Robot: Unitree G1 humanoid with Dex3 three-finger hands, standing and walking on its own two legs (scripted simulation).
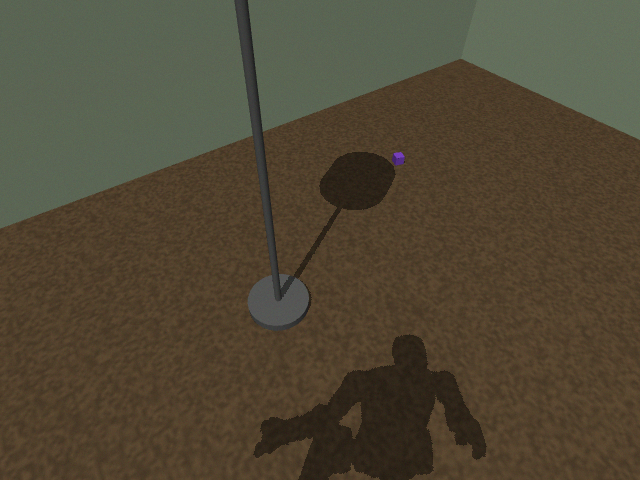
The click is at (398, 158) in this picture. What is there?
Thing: cube
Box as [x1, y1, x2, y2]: [392, 152, 404, 165]
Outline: 401,152 393,153 392,160 395,165 403,163 404,156
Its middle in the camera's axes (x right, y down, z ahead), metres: +0.41 -0.40 +2.05
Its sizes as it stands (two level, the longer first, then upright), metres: 0.046 0.046 0.046
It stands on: the floor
